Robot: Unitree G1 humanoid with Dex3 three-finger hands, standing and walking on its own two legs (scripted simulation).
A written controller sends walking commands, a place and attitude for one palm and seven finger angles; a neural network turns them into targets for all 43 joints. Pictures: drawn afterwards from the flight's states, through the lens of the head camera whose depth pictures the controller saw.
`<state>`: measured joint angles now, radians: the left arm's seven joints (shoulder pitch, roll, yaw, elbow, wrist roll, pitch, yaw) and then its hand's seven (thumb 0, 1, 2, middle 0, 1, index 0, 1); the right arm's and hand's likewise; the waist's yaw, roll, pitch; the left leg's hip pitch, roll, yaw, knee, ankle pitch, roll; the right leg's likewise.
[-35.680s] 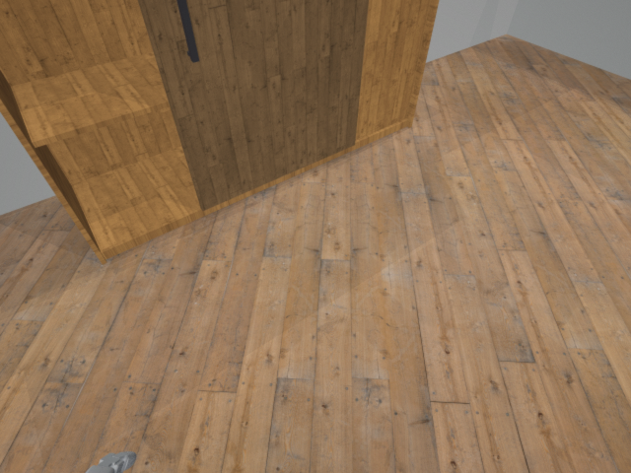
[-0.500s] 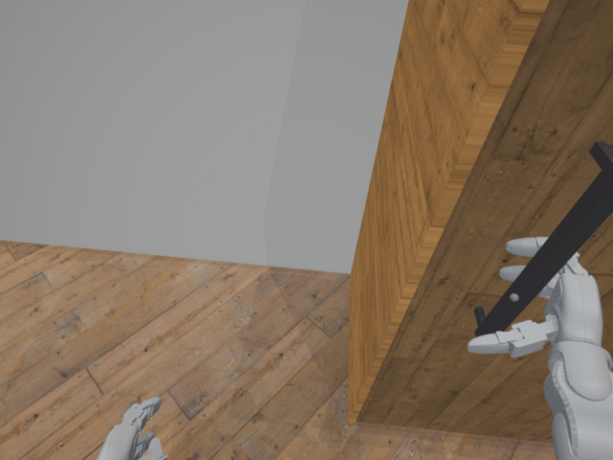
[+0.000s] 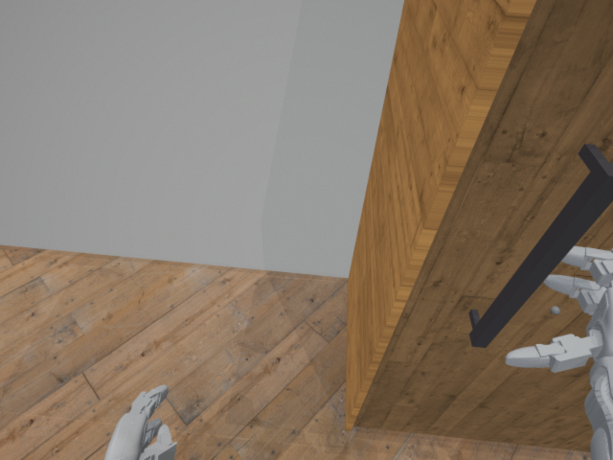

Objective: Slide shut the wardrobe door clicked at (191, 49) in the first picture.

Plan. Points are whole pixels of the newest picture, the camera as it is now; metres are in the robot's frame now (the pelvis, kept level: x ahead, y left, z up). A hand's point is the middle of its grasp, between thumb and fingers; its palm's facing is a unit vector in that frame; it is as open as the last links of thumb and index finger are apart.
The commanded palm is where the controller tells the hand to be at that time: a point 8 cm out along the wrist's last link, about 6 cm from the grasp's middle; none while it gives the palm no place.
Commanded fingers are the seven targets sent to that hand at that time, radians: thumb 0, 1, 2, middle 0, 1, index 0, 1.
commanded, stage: slip the hand off the handle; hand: right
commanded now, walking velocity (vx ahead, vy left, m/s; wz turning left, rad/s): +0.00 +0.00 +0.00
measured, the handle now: (523, 265) +0.34 -0.25 +0.12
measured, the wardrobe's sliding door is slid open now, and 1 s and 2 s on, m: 0.00 0.00 0.00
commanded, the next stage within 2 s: draw the hand back to the body in 0.88 s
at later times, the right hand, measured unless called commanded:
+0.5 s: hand (581, 348) +0.24 -0.29 +0.10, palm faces +0.32 +0.91 -0.25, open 14.6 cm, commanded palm +0.19 -0.33 +0.11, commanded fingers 0.00 0.55 -0.20 0.25 1.15 0.25 1.15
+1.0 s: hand out of the picture +0.16 -0.29 +0.10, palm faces +0.34 +0.90 -0.27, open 14.6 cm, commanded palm +0.13 -0.33 +0.12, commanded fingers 0.00 0.55 -0.20 0.25 1.15 0.25 1.15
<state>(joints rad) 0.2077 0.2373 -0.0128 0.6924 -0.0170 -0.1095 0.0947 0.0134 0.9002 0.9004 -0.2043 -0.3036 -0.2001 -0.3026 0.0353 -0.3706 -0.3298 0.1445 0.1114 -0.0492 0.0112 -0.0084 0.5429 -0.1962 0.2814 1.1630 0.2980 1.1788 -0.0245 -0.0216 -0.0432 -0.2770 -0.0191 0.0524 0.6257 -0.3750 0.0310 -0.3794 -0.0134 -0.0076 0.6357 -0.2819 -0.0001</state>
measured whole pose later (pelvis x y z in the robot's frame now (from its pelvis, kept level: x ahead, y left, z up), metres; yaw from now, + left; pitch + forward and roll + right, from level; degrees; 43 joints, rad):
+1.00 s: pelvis -0.02 -0.01 +0.00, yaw -2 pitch -1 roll +1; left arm 0.20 0.24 -0.03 0.68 -0.02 -0.23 0.10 0.01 0.90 0.90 -0.21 -0.30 -0.20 -0.30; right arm 0.43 -0.34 -0.35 -0.15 0.20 -0.15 0.09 -0.01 0.54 -0.20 0.26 1.15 0.26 1.15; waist -0.06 -0.04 -0.03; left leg -0.26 -0.01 0.08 0.63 -0.36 0.02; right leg -0.39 0.00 0.02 0.66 -0.27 -0.01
